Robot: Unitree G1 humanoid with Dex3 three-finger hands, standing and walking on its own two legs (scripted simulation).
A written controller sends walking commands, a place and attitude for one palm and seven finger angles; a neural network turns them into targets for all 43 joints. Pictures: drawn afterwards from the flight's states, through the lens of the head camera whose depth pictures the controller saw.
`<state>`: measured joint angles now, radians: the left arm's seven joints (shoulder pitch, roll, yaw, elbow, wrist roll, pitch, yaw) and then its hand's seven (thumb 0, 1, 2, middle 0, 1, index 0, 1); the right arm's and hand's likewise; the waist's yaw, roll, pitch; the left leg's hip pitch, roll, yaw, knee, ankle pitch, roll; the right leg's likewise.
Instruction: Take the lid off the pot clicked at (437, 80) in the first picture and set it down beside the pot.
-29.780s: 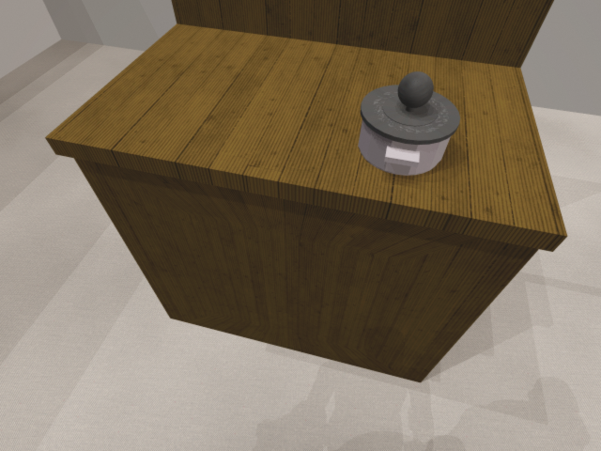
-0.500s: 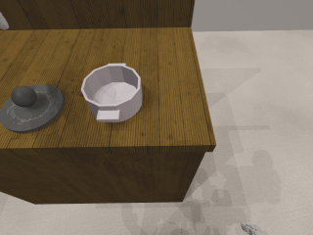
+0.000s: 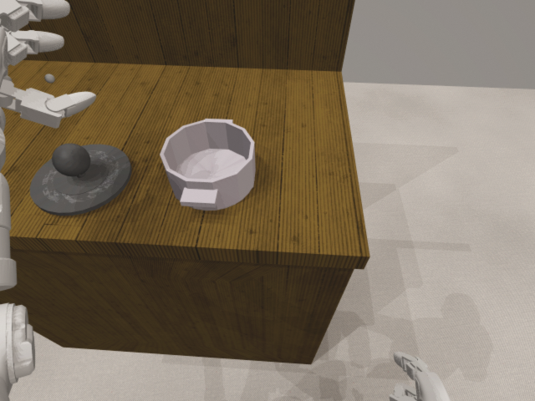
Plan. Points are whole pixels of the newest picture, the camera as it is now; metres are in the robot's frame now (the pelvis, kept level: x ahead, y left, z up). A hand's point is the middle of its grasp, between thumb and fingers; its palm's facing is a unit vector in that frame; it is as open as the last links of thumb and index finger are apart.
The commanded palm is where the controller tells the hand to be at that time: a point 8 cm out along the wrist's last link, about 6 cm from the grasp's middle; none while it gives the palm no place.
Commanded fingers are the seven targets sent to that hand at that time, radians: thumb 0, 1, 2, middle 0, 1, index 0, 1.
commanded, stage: draw the hand back to the body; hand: left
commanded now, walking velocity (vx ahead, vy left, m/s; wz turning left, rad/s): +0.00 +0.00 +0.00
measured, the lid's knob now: (71, 160) +0.44 +0.37 +0.10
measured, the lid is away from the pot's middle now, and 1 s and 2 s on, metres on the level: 0.23 0.23 0.23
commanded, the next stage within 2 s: step back with the hand held close in 1.60 s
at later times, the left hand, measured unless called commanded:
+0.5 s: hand (16, 93) +0.33 +0.28 +0.30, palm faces +0.54 -0.82 -0.21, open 9.2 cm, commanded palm +0.27 +0.31 +0.29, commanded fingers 0.00 0.62 0.89 -0.27 -0.39 -0.27 -0.39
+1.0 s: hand out of the picture +0.26 +0.26 +0.29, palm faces +0.49 -0.84 -0.24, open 7.5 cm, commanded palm +0.20 +0.30 +0.28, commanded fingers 0.00 0.90 0.90 -0.20 -0.30 -0.20 -0.30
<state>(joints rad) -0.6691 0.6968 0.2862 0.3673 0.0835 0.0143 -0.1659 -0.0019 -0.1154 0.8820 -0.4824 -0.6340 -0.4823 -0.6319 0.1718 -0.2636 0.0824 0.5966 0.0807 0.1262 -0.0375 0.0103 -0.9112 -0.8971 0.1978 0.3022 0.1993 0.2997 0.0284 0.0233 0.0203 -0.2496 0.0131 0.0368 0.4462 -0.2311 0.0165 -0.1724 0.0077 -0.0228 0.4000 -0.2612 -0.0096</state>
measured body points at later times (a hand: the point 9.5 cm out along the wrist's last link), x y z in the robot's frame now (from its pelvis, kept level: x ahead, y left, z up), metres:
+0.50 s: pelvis +0.02 -0.02 +0.00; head +0.02 -0.03 +0.45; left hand +0.30 +0.32 +0.31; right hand +0.19 -0.27 -0.10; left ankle +0.00 +0.11 -0.74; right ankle -0.03 -0.12 -0.74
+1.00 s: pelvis +0.00 +0.00 +0.00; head -0.01 -0.02 +0.45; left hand +0.23 +0.30 +0.30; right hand +0.20 -0.22 -0.09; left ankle +0.00 +0.11 -0.74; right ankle -0.03 -0.12 -0.74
